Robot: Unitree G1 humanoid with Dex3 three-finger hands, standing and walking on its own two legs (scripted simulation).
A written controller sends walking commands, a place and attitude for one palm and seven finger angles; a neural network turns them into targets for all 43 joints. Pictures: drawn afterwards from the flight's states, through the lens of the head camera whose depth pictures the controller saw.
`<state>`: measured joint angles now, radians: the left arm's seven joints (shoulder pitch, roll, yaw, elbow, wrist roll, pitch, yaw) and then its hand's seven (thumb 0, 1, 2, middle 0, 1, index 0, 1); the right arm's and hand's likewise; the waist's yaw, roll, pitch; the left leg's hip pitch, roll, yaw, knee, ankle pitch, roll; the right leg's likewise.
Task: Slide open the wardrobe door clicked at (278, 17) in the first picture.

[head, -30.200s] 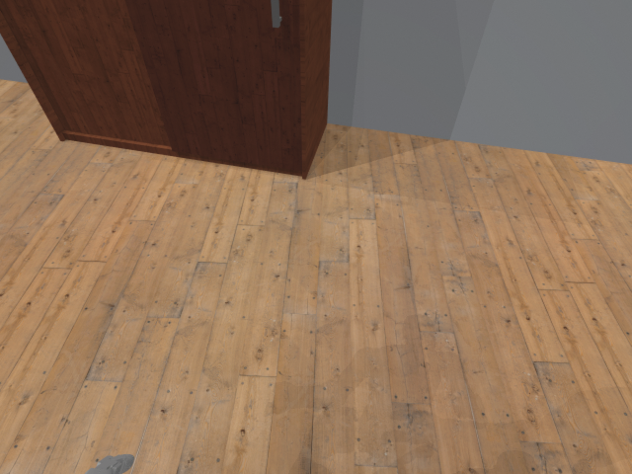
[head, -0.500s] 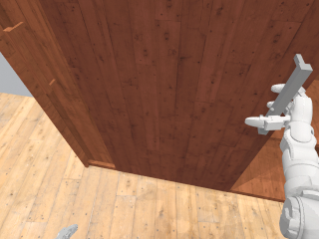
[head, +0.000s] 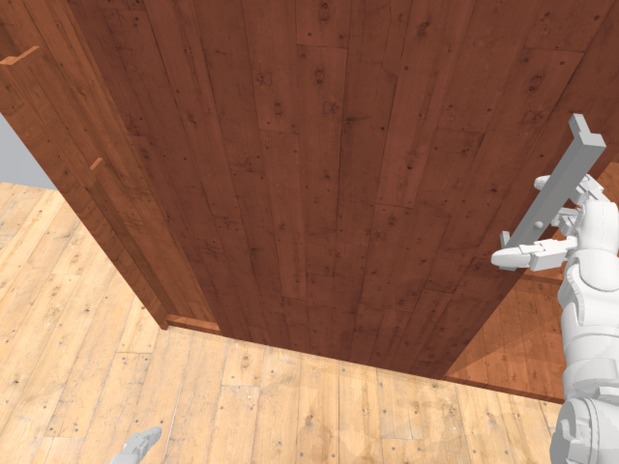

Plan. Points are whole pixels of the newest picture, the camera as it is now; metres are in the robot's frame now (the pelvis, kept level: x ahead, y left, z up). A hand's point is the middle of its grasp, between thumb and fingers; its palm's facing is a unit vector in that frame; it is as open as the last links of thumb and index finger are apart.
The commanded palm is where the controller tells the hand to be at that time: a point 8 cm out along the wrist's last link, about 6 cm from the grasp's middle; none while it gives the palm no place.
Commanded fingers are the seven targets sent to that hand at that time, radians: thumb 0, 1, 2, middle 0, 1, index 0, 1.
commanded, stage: slip the hand off the handle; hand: right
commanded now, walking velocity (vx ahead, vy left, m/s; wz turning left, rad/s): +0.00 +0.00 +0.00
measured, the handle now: (538, 201) +0.46 -0.26 +0.10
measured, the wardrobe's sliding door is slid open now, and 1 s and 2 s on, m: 0.46 0.46 0.46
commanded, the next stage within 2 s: draw the hand back to the body in 1.02 s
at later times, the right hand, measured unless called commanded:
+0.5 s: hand (587, 239) +0.41 -0.31 +0.09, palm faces +0.33 +0.93 -0.18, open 14.0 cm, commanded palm +0.35 -0.35 +0.10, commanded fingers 0.00 0.55 -0.20 0.25 1.15 0.25 1.15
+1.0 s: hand (613, 314) +0.30 -0.30 +0.09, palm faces +0.37 +0.91 -0.18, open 14.6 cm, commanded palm +0.26 -0.34 +0.10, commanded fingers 0.00 0.55 -0.20 0.25 1.15 0.25 1.15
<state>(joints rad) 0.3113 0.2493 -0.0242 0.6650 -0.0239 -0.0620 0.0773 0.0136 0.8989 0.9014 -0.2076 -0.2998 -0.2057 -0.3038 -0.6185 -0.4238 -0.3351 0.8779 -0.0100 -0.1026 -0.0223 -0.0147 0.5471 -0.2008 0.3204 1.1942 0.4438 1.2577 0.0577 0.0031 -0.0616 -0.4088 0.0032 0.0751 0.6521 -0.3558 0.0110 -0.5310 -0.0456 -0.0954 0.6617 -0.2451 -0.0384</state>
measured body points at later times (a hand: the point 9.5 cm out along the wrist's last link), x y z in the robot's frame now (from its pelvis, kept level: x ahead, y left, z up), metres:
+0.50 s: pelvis +0.01 +0.00 +0.00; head +0.05 -0.02 +0.45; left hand +0.06 +0.28 -0.11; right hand +0.39 -0.36 +0.10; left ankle -0.02 +0.11 -0.72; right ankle +0.05 -0.10 -0.72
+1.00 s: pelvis +0.01 +0.00 +0.00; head +0.01 -0.01 +0.45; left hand +0.20 +0.22 -0.07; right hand +0.28 -0.35 +0.10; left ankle -0.02 +0.11 -0.72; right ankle +0.05 -0.10 -0.72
